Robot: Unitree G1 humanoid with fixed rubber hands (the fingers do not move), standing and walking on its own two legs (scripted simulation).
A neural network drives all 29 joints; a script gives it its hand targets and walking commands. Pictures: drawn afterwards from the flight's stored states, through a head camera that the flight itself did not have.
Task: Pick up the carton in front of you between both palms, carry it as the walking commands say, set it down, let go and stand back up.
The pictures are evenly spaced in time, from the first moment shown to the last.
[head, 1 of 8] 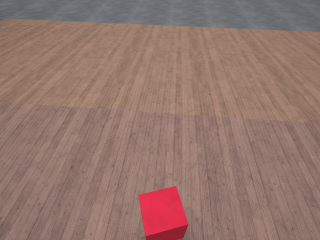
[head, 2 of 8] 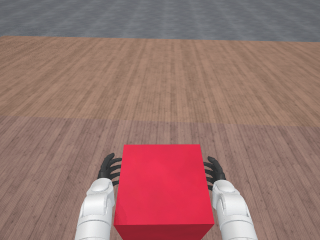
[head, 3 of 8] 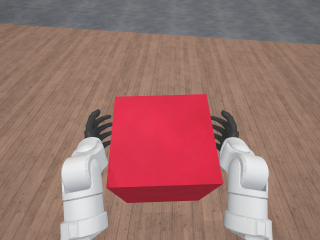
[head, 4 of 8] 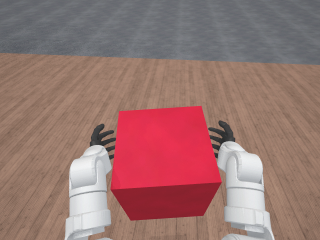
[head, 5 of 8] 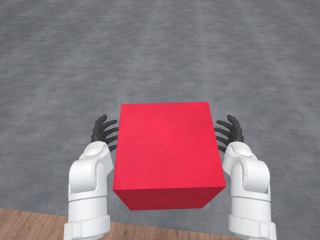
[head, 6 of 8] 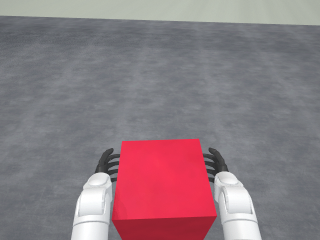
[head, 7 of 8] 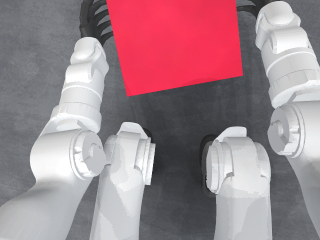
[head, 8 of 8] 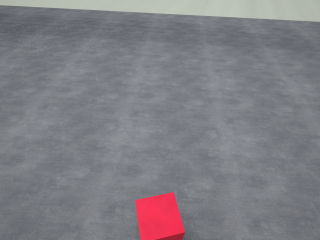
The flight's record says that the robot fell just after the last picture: no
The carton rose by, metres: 0.69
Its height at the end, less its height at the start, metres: -0.27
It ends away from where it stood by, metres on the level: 6.08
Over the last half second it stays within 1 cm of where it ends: yes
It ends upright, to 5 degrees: yes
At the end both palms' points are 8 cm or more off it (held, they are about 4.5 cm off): yes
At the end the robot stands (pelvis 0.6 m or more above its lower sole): yes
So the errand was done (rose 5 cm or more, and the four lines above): yes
